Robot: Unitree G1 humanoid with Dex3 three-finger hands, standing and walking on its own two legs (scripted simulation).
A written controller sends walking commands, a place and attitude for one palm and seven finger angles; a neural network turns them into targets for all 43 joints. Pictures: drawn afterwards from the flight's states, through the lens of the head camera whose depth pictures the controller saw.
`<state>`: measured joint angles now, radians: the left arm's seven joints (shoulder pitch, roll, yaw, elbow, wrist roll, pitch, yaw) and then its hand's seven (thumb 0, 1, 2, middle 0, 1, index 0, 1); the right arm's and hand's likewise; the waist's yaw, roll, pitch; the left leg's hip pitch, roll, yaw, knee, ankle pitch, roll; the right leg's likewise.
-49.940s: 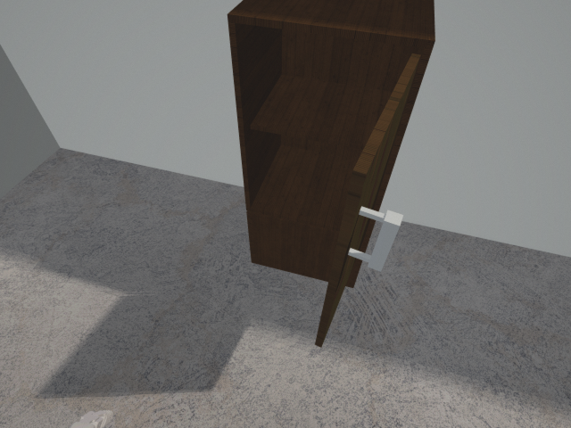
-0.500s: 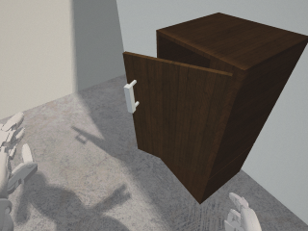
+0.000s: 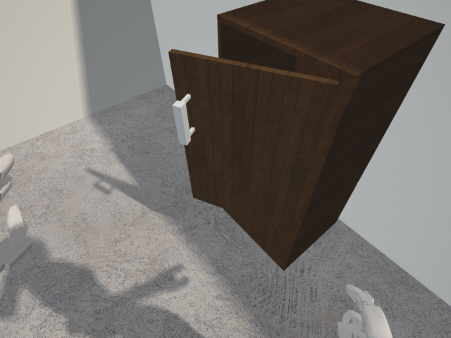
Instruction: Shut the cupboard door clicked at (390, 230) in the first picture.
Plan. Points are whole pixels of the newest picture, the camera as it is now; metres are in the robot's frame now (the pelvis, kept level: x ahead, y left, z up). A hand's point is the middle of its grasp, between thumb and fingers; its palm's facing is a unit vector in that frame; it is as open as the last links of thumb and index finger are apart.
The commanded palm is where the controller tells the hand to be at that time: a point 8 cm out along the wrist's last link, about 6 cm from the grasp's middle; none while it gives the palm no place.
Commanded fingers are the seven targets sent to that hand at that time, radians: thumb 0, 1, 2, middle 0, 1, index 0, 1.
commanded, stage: step back with the hand held close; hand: left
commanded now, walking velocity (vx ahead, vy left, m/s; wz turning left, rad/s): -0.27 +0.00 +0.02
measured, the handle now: (186, 119) +0.65 +0.15 +0.01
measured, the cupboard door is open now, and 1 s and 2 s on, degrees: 28 28 28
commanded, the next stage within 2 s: stop stepping back and stand still in 0.84 s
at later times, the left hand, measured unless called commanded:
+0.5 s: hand out of the picture +0.10 +0.27 +0.17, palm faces +0.50 -0.75 -0.43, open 7.4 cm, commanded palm +0.04 +0.30 +0.18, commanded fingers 0.00 0.90 0.90 -0.20 -0.30 -0.20 -0.30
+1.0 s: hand out of the picture +0.00 +0.30 +0.18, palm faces +0.52 -0.76 -0.38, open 7.4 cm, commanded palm -0.06 +0.34 +0.18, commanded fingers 0.00 0.90 0.90 -0.20 -0.30 -0.20 -0.30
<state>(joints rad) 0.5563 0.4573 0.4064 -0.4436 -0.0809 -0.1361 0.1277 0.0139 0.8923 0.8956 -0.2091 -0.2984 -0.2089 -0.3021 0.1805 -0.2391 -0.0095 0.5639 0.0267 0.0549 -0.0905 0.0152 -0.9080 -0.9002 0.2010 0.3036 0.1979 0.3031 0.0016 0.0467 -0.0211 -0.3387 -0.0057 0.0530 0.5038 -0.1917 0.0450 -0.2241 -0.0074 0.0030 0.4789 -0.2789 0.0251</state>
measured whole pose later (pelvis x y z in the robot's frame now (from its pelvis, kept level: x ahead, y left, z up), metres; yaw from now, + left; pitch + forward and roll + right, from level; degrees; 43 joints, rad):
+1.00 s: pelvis -0.17 +0.02 -0.02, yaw +7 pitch -2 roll -6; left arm 0.48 0.46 0.41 -0.53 -0.04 -0.28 0.16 0.01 0.89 0.90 -0.21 -0.30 -0.21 -0.30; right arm 0.21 -0.21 -0.01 0.65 -0.01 -0.07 -0.09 0.01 -0.91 -0.90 0.20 0.30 0.20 0.30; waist -0.01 0.01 -0.01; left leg -0.57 0.03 0.05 0.59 -0.25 0.00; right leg -0.28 0.06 0.01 0.62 -0.34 0.03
